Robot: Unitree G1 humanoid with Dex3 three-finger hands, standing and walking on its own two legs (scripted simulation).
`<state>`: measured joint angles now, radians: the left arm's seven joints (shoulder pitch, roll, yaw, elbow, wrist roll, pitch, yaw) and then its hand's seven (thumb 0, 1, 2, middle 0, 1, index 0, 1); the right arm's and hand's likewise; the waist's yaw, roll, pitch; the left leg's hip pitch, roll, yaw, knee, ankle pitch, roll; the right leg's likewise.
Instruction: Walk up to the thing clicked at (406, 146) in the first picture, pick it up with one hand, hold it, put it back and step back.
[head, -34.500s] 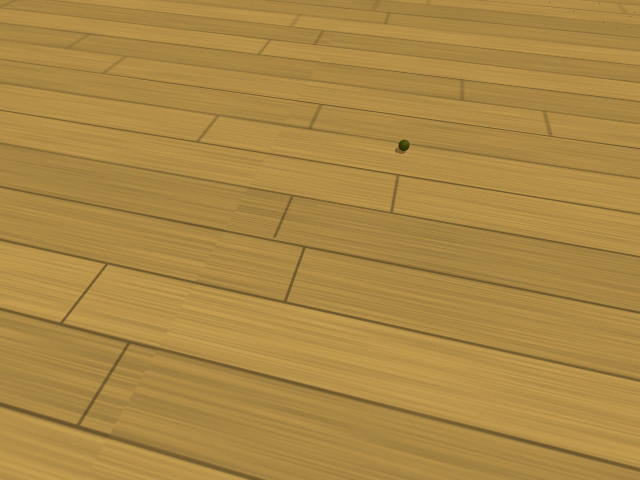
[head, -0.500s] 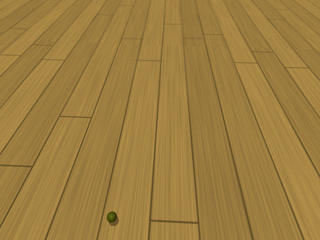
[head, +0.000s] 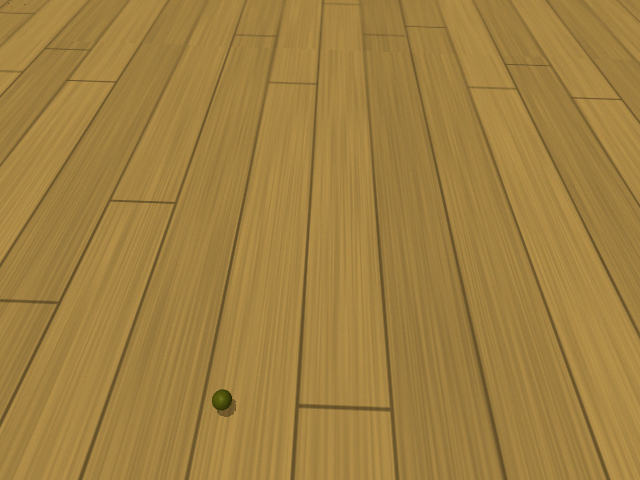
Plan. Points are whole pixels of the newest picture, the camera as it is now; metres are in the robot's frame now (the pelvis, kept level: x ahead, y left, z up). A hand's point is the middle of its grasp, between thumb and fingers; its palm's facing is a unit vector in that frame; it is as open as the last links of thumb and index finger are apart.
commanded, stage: step back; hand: left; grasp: from above
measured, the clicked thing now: (222, 399) +0.42 +0.28 -0.75
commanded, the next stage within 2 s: none
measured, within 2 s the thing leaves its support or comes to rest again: neither
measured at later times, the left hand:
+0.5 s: hand out of the picture +0.02 +0.26 -0.15, palm faces +0.04 -0.91 -0.42, open 7.4 cm
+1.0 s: hand out of the picture -0.12 +0.27 -0.17, palm faces -0.05 -0.91 -0.40, open 7.4 cm
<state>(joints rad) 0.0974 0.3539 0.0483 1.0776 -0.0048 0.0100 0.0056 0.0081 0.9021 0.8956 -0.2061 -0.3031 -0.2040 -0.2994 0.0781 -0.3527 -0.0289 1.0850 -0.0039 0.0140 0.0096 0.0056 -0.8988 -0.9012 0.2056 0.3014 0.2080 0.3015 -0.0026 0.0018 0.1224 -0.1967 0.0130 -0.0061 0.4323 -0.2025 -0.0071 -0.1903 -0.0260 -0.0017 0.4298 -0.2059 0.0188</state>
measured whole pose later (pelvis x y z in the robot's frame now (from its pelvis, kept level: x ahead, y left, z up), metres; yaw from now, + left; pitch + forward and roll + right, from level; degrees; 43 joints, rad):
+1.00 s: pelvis -0.21 +0.01 -0.02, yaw -2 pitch -3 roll -3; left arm 0.16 0.33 0.07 0.89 0.03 0.02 0.02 0.01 0.90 0.90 -0.20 -0.30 -0.20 -0.30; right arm 0.06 -0.40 -0.06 0.85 0.00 0.06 -0.01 0.00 -0.90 -0.90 0.21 0.30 0.21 0.30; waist 0.00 0.09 0.21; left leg -0.38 0.04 -0.01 0.76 -0.34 0.02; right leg -0.22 0.08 0.02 0.61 -0.35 -0.01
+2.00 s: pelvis -0.52 +0.02 -0.02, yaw +0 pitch -1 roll +1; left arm 0.11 0.38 0.08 0.76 0.04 0.06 0.02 0.01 0.90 0.90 -0.21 -0.30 -0.21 -0.30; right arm 0.22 -0.39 -0.04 0.88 -0.02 0.03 -0.03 0.01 -0.90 -0.90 0.20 0.30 0.21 0.30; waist 0.00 0.00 0.17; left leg -0.25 -0.05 -0.04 0.66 -0.39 -0.01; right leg -0.41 -0.04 -0.01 0.69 -0.26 0.01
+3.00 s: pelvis -0.60 -0.01 -0.02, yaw -1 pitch -3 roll -1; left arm 0.17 0.36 0.06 0.99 0.02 -0.02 0.00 0.01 0.90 0.90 -0.20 -0.30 -0.20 -0.30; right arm 0.19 -0.37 -0.05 0.96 -0.02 0.01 -0.01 0.01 -0.90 -0.90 0.21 0.30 0.21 0.30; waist 0.00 0.04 0.10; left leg -0.25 0.04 -0.03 0.68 -0.38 -0.01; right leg -0.29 -0.01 -0.03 0.60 -0.25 0.01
